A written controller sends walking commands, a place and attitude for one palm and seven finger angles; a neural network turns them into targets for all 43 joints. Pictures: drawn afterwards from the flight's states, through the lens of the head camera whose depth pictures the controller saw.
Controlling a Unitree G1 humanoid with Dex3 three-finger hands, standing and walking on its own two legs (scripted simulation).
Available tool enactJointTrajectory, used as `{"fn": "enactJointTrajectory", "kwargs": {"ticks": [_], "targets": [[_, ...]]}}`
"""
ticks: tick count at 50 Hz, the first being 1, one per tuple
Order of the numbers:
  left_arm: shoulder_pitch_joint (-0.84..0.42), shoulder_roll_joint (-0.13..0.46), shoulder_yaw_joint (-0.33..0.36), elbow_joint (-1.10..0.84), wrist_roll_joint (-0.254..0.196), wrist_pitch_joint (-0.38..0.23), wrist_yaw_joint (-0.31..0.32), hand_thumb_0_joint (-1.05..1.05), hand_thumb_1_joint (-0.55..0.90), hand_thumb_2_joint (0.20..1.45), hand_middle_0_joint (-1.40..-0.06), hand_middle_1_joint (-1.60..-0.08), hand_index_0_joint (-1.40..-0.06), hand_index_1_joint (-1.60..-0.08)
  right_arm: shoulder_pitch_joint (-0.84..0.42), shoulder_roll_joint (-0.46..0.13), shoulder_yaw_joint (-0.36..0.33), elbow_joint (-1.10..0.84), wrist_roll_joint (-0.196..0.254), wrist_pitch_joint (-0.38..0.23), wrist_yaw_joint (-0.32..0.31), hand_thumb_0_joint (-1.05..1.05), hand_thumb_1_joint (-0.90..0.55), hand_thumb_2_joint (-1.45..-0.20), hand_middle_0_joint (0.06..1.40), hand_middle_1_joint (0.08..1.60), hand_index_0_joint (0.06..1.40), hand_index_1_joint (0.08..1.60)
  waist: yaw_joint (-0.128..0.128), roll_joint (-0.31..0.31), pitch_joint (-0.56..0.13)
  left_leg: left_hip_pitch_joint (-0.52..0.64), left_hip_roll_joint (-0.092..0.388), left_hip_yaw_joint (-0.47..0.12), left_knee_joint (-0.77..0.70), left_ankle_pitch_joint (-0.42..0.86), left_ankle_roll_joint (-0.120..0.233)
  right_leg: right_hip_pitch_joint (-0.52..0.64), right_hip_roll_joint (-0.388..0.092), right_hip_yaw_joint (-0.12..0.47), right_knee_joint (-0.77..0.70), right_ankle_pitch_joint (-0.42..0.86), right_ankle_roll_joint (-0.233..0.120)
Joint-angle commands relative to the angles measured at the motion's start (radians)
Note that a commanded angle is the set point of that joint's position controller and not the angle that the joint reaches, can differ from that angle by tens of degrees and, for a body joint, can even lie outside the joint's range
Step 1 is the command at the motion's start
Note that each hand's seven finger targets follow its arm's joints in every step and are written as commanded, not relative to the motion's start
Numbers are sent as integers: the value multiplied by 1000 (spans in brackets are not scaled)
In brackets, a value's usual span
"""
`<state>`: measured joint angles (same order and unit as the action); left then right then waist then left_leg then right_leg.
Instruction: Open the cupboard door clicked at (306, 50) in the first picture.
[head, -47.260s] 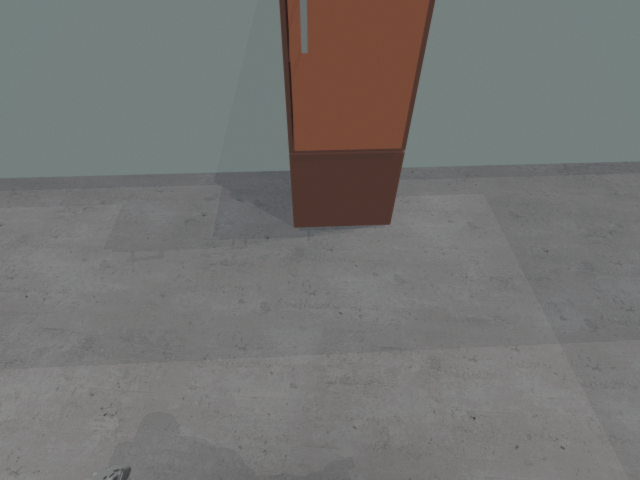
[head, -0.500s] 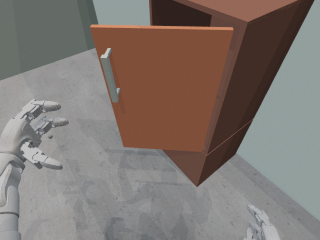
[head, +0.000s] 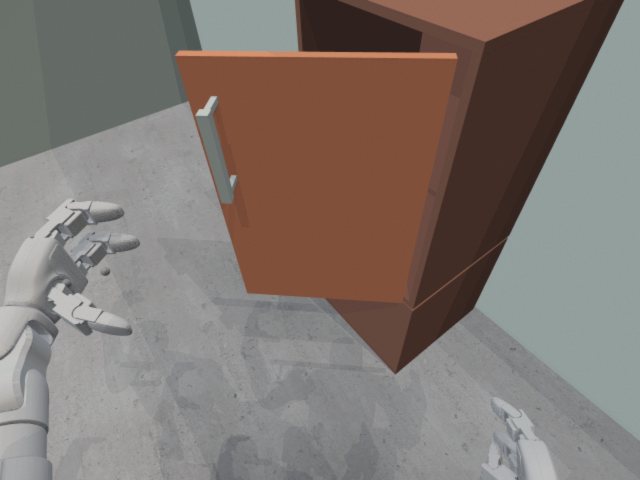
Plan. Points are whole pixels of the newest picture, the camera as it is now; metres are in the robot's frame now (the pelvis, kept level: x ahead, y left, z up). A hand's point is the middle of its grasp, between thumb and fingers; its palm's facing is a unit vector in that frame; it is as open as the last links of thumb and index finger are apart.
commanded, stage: move the hooked fingers beside the handle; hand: left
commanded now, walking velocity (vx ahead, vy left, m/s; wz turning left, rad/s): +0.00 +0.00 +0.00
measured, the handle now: (220, 153) +0.56 +0.22 +0.11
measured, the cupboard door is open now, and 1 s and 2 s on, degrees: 47 47 47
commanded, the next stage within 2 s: none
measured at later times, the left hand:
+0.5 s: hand (139, 224) +0.38 +0.27 +0.13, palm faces +0.02 -1.00 -0.04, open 14.0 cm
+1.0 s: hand (166, 189) +0.46 +0.26 +0.12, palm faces -0.01 -1.00 -0.02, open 14.0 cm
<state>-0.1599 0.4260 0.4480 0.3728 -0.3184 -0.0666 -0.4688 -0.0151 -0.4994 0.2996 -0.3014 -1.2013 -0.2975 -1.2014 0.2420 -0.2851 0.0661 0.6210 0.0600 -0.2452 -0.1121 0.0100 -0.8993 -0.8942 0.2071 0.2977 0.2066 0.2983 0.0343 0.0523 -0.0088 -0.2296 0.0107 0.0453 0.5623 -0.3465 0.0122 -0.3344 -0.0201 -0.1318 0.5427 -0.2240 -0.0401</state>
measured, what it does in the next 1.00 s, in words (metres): stands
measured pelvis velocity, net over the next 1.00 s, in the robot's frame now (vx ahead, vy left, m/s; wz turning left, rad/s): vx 0.01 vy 0.02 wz -0.03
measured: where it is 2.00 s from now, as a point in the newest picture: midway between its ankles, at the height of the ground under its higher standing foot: outside the picture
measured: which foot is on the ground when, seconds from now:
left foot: down 0.00-1.00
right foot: down 0.00-1.00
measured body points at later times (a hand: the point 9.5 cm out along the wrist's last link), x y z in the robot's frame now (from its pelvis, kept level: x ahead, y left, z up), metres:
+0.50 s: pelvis +0.00 +0.01 +0.00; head +0.03 -0.01 +0.44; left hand +0.37 +0.32 +0.14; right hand +0.10 -0.26 -0.10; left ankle -0.03 +0.11 -0.73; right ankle +0.04 -0.09 -0.73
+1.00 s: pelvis +0.01 +0.02 -0.01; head +0.08 +0.02 +0.44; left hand +0.45 +0.32 +0.13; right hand +0.06 -0.25 -0.12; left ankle -0.03 +0.11 -0.73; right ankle +0.04 -0.09 -0.73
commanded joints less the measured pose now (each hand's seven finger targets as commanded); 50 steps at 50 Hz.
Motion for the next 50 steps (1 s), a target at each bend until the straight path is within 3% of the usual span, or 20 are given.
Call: {"fn": "enactJointTrajectory", "kwargs": {"ticks": [1, 5, 6, 12, 14, 17, 18, 20, 22, 24, 26, 29, 32, 34, 38, 39, 43, 45, 47, 50], "targets": [[-416, 299, 62, -136, -8, -69, 9, 0, -500, 300, -300, -1200, -300, -1200, -57, -129, -53, -126, 9, -51, -23, 0, -900, -900, 200, 300, 200, 300, -40, 12, -175, -68, -14, -45, -82, 174, 15, 137, -10, 112, -68, 93, 23], [-517, 355, 78, -59, 7, -89, 6, 0, -500, 300, -300, -1200, -300, -1200, -34, -138, -55, -116, 7, -45, -28, 0, -900, -900, 200, 300, 200, 300, -43, 11, -227, -77, -15, -50, -70, 175, 16, 156, -12, 121, -57, 88, 20], [-519, 324, 51, -43, 9, -93, 2, 0, -500, 300, -300, -1200, -300, -1200, -34, -136, -53, -119, 7, -45, -26, 0, -900, -900, 200, 300, 200, 300, -45, 13, -237, -73, -16, -50, -71, 176, 16, 151, -12, 117, -53, 94, 18], [-543, 345, 55, 65, 14, -102, 1, 0, -500, 300, -300, -1200, -300, -1200, -4, -149, -55, -126, 4, -28, -10, 0, -900, -900, 200, 300, 200, 300, -32, -11, -255, -109, -13, -51, -64, 211, 12, 158, -11, 113, -28, 146, 11], [-552, 396, 99, 117, 22, -101, 7, 0, -500, 300, -300, -1200, -300, -1200, 13, -156, -59, -120, 5, -17, -5, 0, -900, -900, 200, 300, 200, 300, -33, -26, -255, -140, -13, -44, -62, 201, 15, 160, -11, 121, -29, 141, 15], [-591, 409, 100, 130, 29, -116, 14, 0, -500, 300, -300, -1200, -300, -1200, 29, -160, -61, -130, 1, -5, 2, 0, -900, -900, 200, 300, 200, 300, -33, -33, -272, -149, -12, -43, -55, 211, 16, 162, -8, 123, -18, 152, 13], [-628, 405, 90, 120, 34, -128, 12, 0, -500, 300, -300, -1200, -300, -1200, 40, -159, -63, -125, 2, -3, 3, 0, -900, -900, 200, 300, 200, 300, -43, -28, -294, -138, -12, -43, -60, 220, 16, 165, -5, 119, -14, 165, 15], [-668, 392, 68, 99, 44, -147, 14, 0, -500, 300, -300, -1200, -300, -1200, 50, -156, -65, -123, 1, -1, 4, 0, -900, -900, 200, 300, 200, 300, -47, 65, -316, -111, -15, -43, -57, 237, 11, 149, -3, 118, -10, 176, 9], [-659, 392, 72, 119, 35, -156, 14, 0, -500, 300, -300, -1200, -300, -1200, 65, -160, -69, -123, -1, 6, 5, 0, -900, -900, 200, 300, 200, 300, -49, -1, -323, -107, -7, -47, -53, 255, 14, 155, 2, 114, -10, 196, 10], [-674, 403, 80, 186, 37, -150, 10, 0, -500, 300, -300, -1200, -300, -1200, 80, -168, -68, -108, 0, 16, 4, 0, -900, -900, 200, 300, 200, 300, -61, -21, -292, -142, -10, -42, -57, 214, 16, 134, 1, 116, -16, 170, 15], [-705, 423, 90, 231, 47, -151, 12, 0, -500, 300, -300, -1200, -300, -1200, 92, -171, -71, -99, 0, 23, 4, 0, -900, -900, 200, 300, 200, 300, -64, -4, -278, -159, -11, -44, -57, 196, 15, 117, 0, 118, -17, 145, 14], [-810, 404, 35, 238, 66, -167, 11, 0, -500, 300, -300, -1200, -300, -1200, 106, -172, -70, -97, 1, 34, 6, 0, -900, -900, 200, 300, 200, 300, -83, 29, -299, -138, -11, -50, -54, 199, 14, 89, 4, 112, -11, 141, 11], [-880, 394, 14, 271, 68, -191, 17, 0, -500, 300, -300, -1200, -300, -1200, 128, -175, -70, -87, -4, 45, 6, 0, -900, -900, 200, 300, 200, 300, -95, 14, -314, -128, -6, -59, -45, 216, 12, 75, 9, 107, -3, 149, 8], [-870, 434, 54, 319, 73, -200, 20, 0, -500, 300, -300, -1200, -300, -1200, 144, -180, -74, -79, -6, 53, 6, 0, -900, -900, 200, 300, 200, 300, -85, 3, -354, -128, -7, -63, -40, 237, 11, 92, 12, 107, 5, 172, 9], [-877, 406, 28, 395, 86, -198, 23, 0, -500, 300, -300, -1200, -300, -1200, 161, -177, -72, -74, -8, 75, 16, 0, -900, -900, 200, 300, 200, 300, -91, 18, -343, -133, -6, -58, -29, 294, 8, 74, 12, 103, 18, 227, 9], [-909, 446, 52, 392, 92, -203, 28, 0, -500, 300, -300, -1200, -300, -1200, 171, -184, -73, -69, -11, 82, 16, 0, -900, -900, 200, 300, 200, 300, -92, 11, -352, -141, -4, -62, -28, 305, 6, 77, 11, 101, 22, 237, 10], [-962, 439, 36, 420, 103, -218, 32, 0, -500, 300, -300, -1200, -300, -1200, 188, -182, -75, -75, -15, 106, 23, 0, -900, -900, 200, 300, 200, 300, -102, 3, -381, -137, -1, -60, -15, 340, 8, 76, 15, 103, 33, 268, 12], [-961, 490, 77, 438, 112, -230, 36, 0, -500, 300, -300, -1200, -300, -1200, 200, -184, -78, -73, -16, 118, 23, 0, -900, -900, 200, 300, 200, 300, -96, 25, -398, -137, -1, -59, -7, 362, 5, 78, 16, 106, 39, 282, 12], [-1004, 446, 29, 442, 113, -238, 30, 0, -500, 300, -300, -1200, -300, -1200, 210, -181, -79, -71, -17, 131, 26, 0, -900, -900, 200, 300, 200, 300, -113, 24, -396, -127, 5, -60, 0, 400, 4, 64, 18, 101, 44, 302, 12], [-1020, 475, 55, 480, 117, -242, 31, 0, -500, 300, -300, -1200, -300, -1200, 229, -186, -81, -57, -20, 146, 28, 0, -900, -900, 200, 300, 200, 300, -118, 27, -406, -119, 6, -66, 6, 412, 1, 43, 20, 100, 41, 297, 15]]}}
